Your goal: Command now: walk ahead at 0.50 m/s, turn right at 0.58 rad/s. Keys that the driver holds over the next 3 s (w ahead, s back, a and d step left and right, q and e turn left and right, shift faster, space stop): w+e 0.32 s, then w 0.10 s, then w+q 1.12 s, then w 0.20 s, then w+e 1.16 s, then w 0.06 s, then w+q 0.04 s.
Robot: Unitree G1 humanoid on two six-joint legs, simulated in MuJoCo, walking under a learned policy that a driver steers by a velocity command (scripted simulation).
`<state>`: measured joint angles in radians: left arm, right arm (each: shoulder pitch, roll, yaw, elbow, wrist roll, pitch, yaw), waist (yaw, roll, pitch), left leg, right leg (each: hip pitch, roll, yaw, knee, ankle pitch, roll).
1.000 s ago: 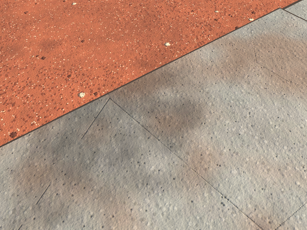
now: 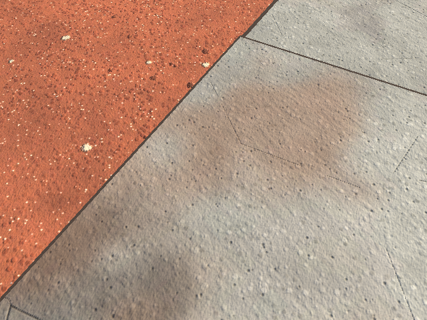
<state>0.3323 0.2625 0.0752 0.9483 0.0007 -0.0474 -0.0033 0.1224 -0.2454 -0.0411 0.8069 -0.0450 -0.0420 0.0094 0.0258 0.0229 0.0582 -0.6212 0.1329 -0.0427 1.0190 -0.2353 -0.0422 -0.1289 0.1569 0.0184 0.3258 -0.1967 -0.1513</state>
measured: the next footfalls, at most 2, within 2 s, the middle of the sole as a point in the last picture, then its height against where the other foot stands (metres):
left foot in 0.26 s outside the picture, level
right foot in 0.74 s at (278, 305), level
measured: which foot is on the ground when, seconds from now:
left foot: up 0.00-0.24, down 0.26-0.74, up 0.76-1.00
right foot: down 0.00-0.26, up 0.28-0.72, down 0.74-1.00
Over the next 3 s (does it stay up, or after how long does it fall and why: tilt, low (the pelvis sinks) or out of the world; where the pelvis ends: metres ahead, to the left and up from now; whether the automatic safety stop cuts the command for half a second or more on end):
stays up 1.54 0.11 -0.01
